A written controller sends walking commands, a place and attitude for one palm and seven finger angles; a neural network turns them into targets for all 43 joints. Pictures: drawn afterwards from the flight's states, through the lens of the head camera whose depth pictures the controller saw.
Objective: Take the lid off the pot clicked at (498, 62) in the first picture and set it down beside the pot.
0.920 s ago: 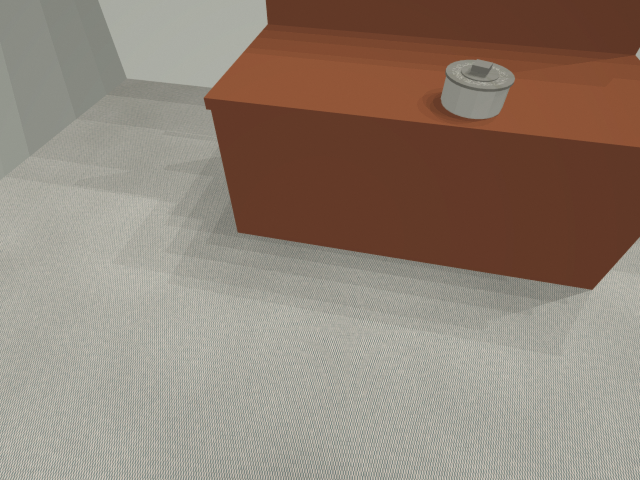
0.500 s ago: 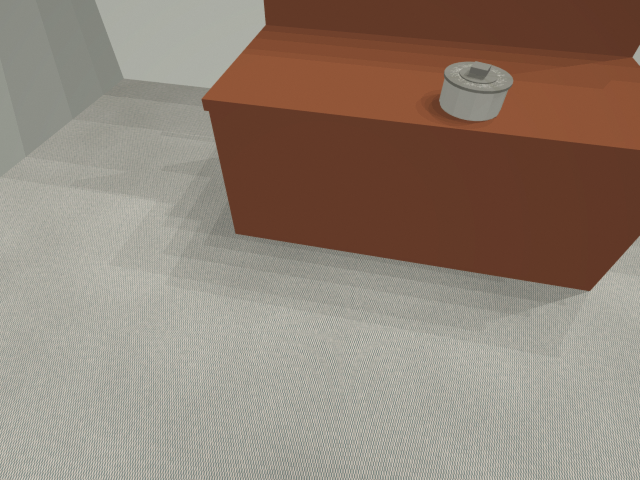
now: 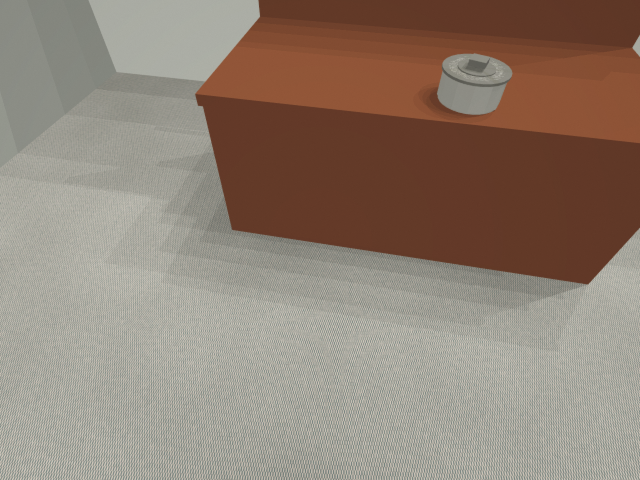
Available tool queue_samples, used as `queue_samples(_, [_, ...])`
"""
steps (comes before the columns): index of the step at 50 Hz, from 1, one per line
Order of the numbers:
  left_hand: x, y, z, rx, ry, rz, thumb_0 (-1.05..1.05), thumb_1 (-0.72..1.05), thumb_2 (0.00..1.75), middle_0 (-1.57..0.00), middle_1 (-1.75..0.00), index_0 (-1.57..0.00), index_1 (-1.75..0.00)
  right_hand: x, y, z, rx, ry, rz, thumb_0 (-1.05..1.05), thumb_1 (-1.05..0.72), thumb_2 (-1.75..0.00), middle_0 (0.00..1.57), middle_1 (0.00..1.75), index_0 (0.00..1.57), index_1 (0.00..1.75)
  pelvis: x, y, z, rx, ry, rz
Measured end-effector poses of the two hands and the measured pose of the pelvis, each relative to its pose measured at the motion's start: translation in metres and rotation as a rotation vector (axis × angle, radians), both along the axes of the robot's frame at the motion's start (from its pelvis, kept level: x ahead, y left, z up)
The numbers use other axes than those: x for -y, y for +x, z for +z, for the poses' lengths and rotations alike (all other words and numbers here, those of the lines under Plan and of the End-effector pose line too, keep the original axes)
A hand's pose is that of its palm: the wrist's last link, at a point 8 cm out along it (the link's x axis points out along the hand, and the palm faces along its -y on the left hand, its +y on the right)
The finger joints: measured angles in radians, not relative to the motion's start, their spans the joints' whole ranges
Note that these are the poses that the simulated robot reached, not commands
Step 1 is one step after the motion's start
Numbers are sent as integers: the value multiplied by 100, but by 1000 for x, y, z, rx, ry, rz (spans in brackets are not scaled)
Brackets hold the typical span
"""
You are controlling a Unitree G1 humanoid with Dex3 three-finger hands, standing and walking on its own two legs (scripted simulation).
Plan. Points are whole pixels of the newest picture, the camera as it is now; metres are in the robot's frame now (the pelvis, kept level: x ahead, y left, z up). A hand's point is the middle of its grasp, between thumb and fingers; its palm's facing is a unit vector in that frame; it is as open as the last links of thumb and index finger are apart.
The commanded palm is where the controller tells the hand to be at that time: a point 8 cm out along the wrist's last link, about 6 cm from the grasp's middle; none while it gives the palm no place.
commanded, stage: walk to a spot facing it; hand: left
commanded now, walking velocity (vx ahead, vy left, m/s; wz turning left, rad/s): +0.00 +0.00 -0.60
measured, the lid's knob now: (479, 61) +1.21 -0.39 -0.01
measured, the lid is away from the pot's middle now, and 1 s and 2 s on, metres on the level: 0.00 0.00 0.00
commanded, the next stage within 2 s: none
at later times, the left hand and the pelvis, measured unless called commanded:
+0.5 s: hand out of the picture +0.05 +0.16 -0.16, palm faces -0.17 -0.96 -0.24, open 7.4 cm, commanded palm none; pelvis -0.01 -0.02 -0.01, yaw -14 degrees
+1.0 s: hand (227, 401) +0.27 +0.17 -0.17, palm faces -0.48 -0.86 -0.20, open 7.4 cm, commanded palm none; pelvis +0.11 +0.01 +0.00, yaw -33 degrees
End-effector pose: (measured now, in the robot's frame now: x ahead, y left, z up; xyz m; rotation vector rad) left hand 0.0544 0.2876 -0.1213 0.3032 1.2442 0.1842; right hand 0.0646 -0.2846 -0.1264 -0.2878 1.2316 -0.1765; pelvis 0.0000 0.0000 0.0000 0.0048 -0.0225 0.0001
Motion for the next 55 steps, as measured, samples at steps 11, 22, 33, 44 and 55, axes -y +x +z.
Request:
queue_samples(11, [25, 6, -18, -47, -32, -66, 0, 91, 90, -20, -30, -20, -30, -11, -23, -18, 49, 44, -126, 0, -90, -90, 20, 30, 20, 30, 5, -7, -14, -13, 26, -113])
queue_samples(22, [75, -3, -16, -71, -68, -110, 0, 90, 90, -20, -30, -21, -30, -4, -58, -34, 1, 111, -238, 0, -91, -90, 20, 30, 20, 30, 23, -14, -15, -29, 22, -216])
queue_samples(33, [66, 22, -7, -95, -97, -188, 0, 90, 90, -20, -30, -21, -30, -6, -43, -5, 93, 69, -320, 1, -91, -90, 20, 30, 20, 30, 8, 13, -1, -72, 23, -337])
queue_samples(44, [30, 133, -29, -87, -107, -342, 1, 91, 90, -20, -30, -20, -30, -47, -21, 15, 210, -5, -444, 0, -91, -90, 20, 30, 20, 30, -21, 70, -8, -47, -8, -485])
queue_samples(55, [136, 298, -24, 30, -180, -620, 0, 91, 90, -19, -30, -20, -30, -122, -107, 0, -122, 93, -770, 0, -91, -90, 20, 30, 20, 30, 6, 134, -6, -34, -16, -652])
